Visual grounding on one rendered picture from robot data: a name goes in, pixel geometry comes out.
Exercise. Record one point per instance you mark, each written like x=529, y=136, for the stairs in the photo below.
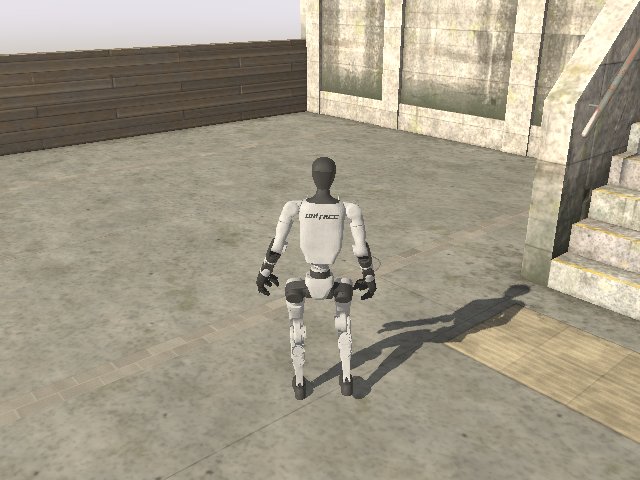
x=602, y=265

